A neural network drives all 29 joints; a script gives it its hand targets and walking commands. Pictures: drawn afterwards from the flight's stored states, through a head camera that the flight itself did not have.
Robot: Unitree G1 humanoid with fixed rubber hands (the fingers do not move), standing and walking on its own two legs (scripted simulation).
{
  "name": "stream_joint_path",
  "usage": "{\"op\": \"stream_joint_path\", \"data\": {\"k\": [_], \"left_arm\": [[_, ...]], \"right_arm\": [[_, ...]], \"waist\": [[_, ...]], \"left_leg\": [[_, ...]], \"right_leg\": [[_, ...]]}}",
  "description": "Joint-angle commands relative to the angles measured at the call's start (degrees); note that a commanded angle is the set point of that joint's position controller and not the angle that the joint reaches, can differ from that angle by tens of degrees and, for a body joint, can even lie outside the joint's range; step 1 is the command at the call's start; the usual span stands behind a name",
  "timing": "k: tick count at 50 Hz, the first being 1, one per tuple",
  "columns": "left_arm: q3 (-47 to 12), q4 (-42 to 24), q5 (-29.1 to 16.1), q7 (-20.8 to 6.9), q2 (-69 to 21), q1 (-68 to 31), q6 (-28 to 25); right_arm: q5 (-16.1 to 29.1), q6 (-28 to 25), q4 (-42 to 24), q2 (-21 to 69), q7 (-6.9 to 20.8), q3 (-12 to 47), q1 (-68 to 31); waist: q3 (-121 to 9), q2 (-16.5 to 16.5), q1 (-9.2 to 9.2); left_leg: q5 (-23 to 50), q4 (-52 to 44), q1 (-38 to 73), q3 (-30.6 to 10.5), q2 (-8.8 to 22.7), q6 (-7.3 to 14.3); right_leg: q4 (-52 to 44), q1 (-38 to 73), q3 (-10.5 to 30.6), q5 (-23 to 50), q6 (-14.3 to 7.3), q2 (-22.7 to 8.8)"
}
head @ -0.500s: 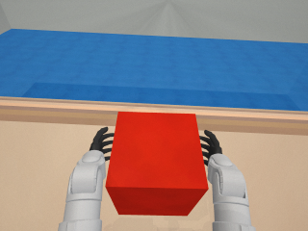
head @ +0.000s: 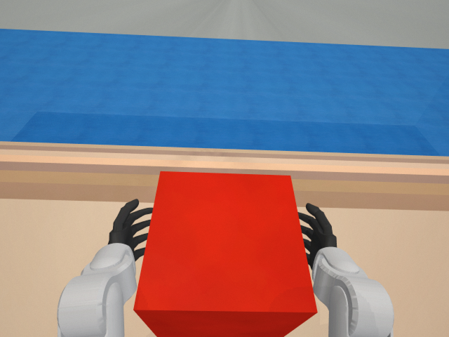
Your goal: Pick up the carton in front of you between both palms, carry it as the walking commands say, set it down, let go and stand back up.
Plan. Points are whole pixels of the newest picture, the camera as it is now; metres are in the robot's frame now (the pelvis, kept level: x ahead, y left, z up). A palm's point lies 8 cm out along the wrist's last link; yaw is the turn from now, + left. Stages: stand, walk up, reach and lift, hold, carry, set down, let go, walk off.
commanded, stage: carry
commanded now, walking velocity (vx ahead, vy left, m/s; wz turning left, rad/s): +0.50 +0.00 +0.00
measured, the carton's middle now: (222, 263) +0.25 +0.01 +0.03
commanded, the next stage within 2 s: none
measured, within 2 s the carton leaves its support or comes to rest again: neither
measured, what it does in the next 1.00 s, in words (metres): walks ahead: right foot, then left foot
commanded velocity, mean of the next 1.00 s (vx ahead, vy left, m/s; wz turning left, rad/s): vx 0.50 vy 0.00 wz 0.00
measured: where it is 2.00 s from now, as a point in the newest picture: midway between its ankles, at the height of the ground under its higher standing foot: (218, 187)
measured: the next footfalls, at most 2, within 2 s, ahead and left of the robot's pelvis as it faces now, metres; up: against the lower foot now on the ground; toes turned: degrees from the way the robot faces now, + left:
right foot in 0.38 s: +0.45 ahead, -0.10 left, +0.00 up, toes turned -9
left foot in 0.92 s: +0.80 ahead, +0.10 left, +0.00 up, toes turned +9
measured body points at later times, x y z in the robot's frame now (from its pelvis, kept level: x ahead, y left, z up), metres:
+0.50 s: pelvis +0.33 -0.03 +0.00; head +0.34 -0.04 +0.45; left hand +0.55 +0.14 +0.06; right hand +0.59 -0.16 +0.06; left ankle +0.13 +0.07 -0.61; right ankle +0.41 -0.09 -0.73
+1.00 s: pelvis +0.65 +0.03 -0.02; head +0.67 +0.05 +0.43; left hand +0.99 +0.19 +0.07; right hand +0.99 -0.12 +0.08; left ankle +0.76 +0.09 -0.73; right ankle +0.46 -0.09 -0.64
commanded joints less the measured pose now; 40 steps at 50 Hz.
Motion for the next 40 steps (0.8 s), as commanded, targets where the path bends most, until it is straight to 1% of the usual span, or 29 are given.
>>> {"op": "stream_joint_path", "data": {"k": [1, 2, 3, 4, 5, 7, 9, 12, 14, 15, 16, 17, 18, 19, 20, 21, 22, 23, 24, 25, 26, 27, 29, 30, 32, 35, 38, 40], "left_arm": [[-35.88, -4.76, -15.22, -5.34, -37.96, -22.85, 0.27], [-35.22, -3.33, -14.39, -5.45, -39.22, -21.75, 0.1], [-34.51, -2.23, -13.29, -5.46, -40.02, -20.54, -0.18], [-34.21, -1.87, -12.12, -5.29, -40.34, -18.99, -0.44], [-33.69, -0.8, -10.74, -5.16, -40.59, -17.85, -0.69], [-33.28, 0.09, -8.83, -4.81, -40.61, -15.93, -1.09], [-33.41, 0.05, -7.81, -4.59, -40.31, -15.57, -1.21], [-34.93, -1.72, -8.44, -4.74, -40.46, -17.07, -1.2], [-36.57, -3.3, -9.75, -5.14, -40.75, -18.58, -1.24], [-37.26, -3.91, -10.45, -5.4, -41.02, -19.22, -1.31], [-37.9, -4.32, -11.0, -5.64, -41.31, -19.28, -1.41], [-38.15, -4.3, -11.41, -5.89, -41.44, -18.66, -1.58], [-38.32, -4.12, -11.72, -6.13, -41.61, -17.93, -1.81], [-38.21, -4.29, -11.87, -6.41, -41.66, -17.9, -2.03], [-37.72, -4.24, -11.8, -6.68, -41.48, -17.38, -2.1], [-37.25, -2.68, -12.28, -7.01, -41.69, -17.62, -2.52], [-38.34, -3.13, -13.28, -7.69, -43.81, -16.42, -2.68], [-39.14, -3.91, -13.98, -8.34, -45.69, -17.73, -3.13], [-39.74, -3.77, -14.42, -8.95, -47.78, -18.76, -3.73], [-40.35, -3.88, -14.42, -9.4, -48.92, -19.97, -4.3], [-40.62, -3.33, -14.46, -9.74, -49.25, -20.41, -4.76], [-40.7, -2.74, -14.33, -10.01, -49.03, -20.17, -5.19], [-39.96, -1.28, -13.6, -10.24, -47.19, -19.49, -5.8], [-39.37, -0.61, -13.22, -10.16, -45.94, -19.37, -6.03], [-37.95, 0.7, -12.52, -9.59, -42.76, -20.16, -6.27], [-35.52, 2.63, -11.88, -7.82, -38.09, -23.93, -6.48], [-32.19, 6.05, -10.8, -5.12, -33.33, -29.86, -6.77], [-29.77, 9.62, -9.64, -3.01, -30.41, -34.17, -7.06]], "right_arm": [[12.46, 0.69, -7.57, 38.89, 2.27, 31.37, -21.81], [13.36, 0.77, -7.78, 39.85, 2.78, 32.64, -22.95], [14.04, 0.81, -7.72, 40.28, 3.38, 33.63, -23.29], [14.61, 0.9, -7.58, 40.16, 3.94, 34.18, -22.44], [15.26, 0.83, -7.58, 40.41, 4.6, 34.95, -22.72], [15.93, 0.79, -6.93, 39.84, 5.65, 35.47, -21.8], [15.99, 0.79, -5.79, 39.0, 6.39, 35.24, -20.93], [15.45, 0.63, -4.78, 38.53, 6.91, 34.41, -19.51], [14.66, 0.39, -4.49, 38.73, 6.88, 33.8, -18.67], [14.25, 0.24, -4.7, 38.98, 6.83, 33.71, -18.42], [13.98, 0.1, -5.13, 39.04, 6.78, 33.65, -18.21], [13.62, -0.03, -5.67, 39.11, 6.74, 33.71, -18.08], [13.27, -0.14, -6.18, 39.09, 6.71, 33.82, -17.95], [12.88, -0.31, -6.52, 38.89, 6.68, 33.9, -17.76], [12.61, -0.37, -7.1, 38.52, 6.66, 34.09, -18.41], [12.32, -0.26, -8.14, 39.37, 6.75, 34.82, -17.17], [13.0, -0.67, -7.61, 40.55, 6.97, 35.29, -18.02], [12.75, -1.23, -6.6, 43.19, 7.34, 35.52, -17.69], [12.63, -1.88, -5.84, 45.34, 7.74, 35.59, -17.95], [12.24, -2.56, -4.72, 47.38, 8.0, 36.03, -17.78], [11.71, -3.17, -3.81, 48.36, 8.16, 36.16, -17.64], [11.03, -3.67, -3.11, 48.61, 8.16, 36.27, -17.18], [9.93, -4.4, -1.98, 47.8, 7.78, 36.19, -17.03], [9.6, -4.59, -1.66, 47.04, 7.42, 36.02, -17.62], [9.19, -4.71, -1.03, 44.79, 6.48, 35.55, -19.44], [9.47, -4.74, -0.01, 40.37, 4.76, 34.19, -24.17], [9.34, -4.92, 3.11, 35.44, 2.5, 31.02, -30.34], [8.58, -5.26, 6.47, 31.58, 0.8, 27.97, -34.57]], "waist": [[-6.84, 2.49, -1.9], [-6.37, 1.88, -1.73], [-6.34, 3.07, -1.79], [-5.72, 4.46, -1.9], [-5.13, 5.0, -1.92], [-3.76, 5.58, -1.94], [-1.71, 7.01, -1.98], [1.46, 9.72, -2.16], [3.3, 11.11, -2.23], [3.1, 11.55, -2.09], [1.58, 12.43, -1.84], [-0.98, 13.07, -1.39], [-4.09, 12.52, -0.54], [-7.54, 9.43, 0.38], [-12.07, 2.87, 1.34], [-16.69, -15.71, 1.28], [-14.64, -12.12, 0.67], [-13.95, -7.8, 0.34], [-13.02, -1.8, 0.0], [-11.58, 0.77, -0.3], [-11.11, 0.15, -0.61], [-10.8, -1.57, -0.68], [-8.75, -4.28, -0.5], [-7.26, -5.02, -0.16], [-4.71, -6.38, 0.3], [-1.09, -5.46, 1.23], [1.11, -5.33, 1.6], [2.07, -5.85, 1.95]], "left_leg": [[4.83, -21.9, 24.48, -35.21, 22.26, 6.88], [6.49, -22.83, 22.41, -29.86, 20.4, 4.68], [7.85, -23.68, 21.43, -25.31, 18.4, 2.9], [10.25, -24.2, 21.35, -22.22, 17.15, 2.03], [12.63, -24.61, 21.86, -19.82, 16.16, 1.66], [17.41, -25.1, 23.71, -16.69, 15.07, 1.58], [22.81, -24.46, 24.36, -13.05, 13.68, 1.3], [28.15, -23.89, 23.04, -8.33, 11.98, 0.72], [31.15, -24.69, 22.47, -6.75, 12.16, 0.57], [36.05, -23.46, 23.1, -5.58, 12.27, 0.12], [43.69, -19.72, 24.61, -3.92, 12.12, -0.43], [50.42, -14.37, 25.46, -2.36, 11.9, -1.18], [53.02, -6.36, 24.43, 0.17, 10.84, -2.5], [46.41, 4.58, 18.93, 0.88, 8.88, -3.9], [30.56, 18.49, 8.76, -0.98, 7.04, -4.82], [3.91, 39.4, -8.66, -4.62, -2.16, -7.13], [-8.25, 47.95, -14.1, -12.13, -1.32, -5.56], [-7.17, 50.47, -15.37, -14.45, 2.01, -3.89], [-5.41, 47.48, -14.56, -14.51, 4.07, -3.14], [-2.96, 42.98, -14.32, -14.75, 5.93, -2.8], [-0.73, 39.39, -12.46, -14.22, 6.48, -2.81], [0.85, 36.99, -11.76, -12.77, 6.14, -2.94], [2.89, 31.47, -12.63, -10.79, 6.27, -3.73], [3.72, 28.44, -13.83, -9.9, 6.28, -4.23], [6.97, 22.87, -17.28, -8.26, 6.61, -5.15], [11.19, 13.93, -19.48, -6.13, 6.29, -5.5], [13.0, 8.56, -18.5, -4.5, 4.73, -4.18], [13.87, 6.31, -17.56, -3.89, 3.69, -2.7]], "right_leg": [[13.51, -27.26, 3.47, 4.59, -2.26, -3.15], [9.84, -25.8, 3.31, 8.22, -2.07, -3.76], [6.27, -24.38, 2.1, 10.91, -1.76, -3.09], [3.14, -23.9, 0.61, 12.73, -1.31, -2.2], [0.3, -23.97, -0.66, 14.47, -0.83, -1.5], [-5.73, -25.71, -2.62, 17.55, -0.09, -0.41], [-12.75, -25.75, -4.42, 20.42, -0.07, 0.59], [-20.59, -22.3, -7.86, 24.12, -1.01, 2.29], [-24.19, -18.73, -9.62, 26.65, -2.14, 2.97], [-25.38, -15.99, -10.13, 27.84, -2.81, 3.29], [-25.48, -12.34, -11.46, 27.55, -3.35, 4.51], [-25.7, -7.09, -13.07, 26.15, -3.51, 6.47], [-28.04, 1.31, -15.28, 24.66, -3.39, 8.96], [-29.9, 12.57, -14.22, 22.08, -3.14, 8.25], [-31.64, 23.29, 1.31, 11.17, -5.26, -2.24], [-40.74, 33.48, 32.11, 6.26, -15.5, -18.0], [-44.32, 30.92, 33.48, 17.47, -16.17, -18.83], [-41.4, 27.63, 26.05, 25.36, -15.17, -17.32], [-39.8, 22.71, 20.39, 28.98, -12.68, -15.71], [-40.34, 18.57, 16.16, 28.36, -10.57, -14.31], [-41.56, 15.35, 12.42, 23.66, -8.62, -12.95], [-42.76, 13.43, 10.1, 20.41, -8.03, -12.09], [-44.81, 10.73, 6.03, 15.26, -8.21, -10.51], [-45.28, 10.01, 4.41, 15.04, -8.51, -9.98], [-46.26, 10.66, 2.92, 16.14, -9.15, -9.66], [-46.15, 11.92, 1.17, 20.79, -9.6, -8.66], [-43.78, 12.69, -0.59, 26.7, -10.16, -7.97], [-41.94, 13.6, -0.91, 29.81, -10.34, -8.17]]}}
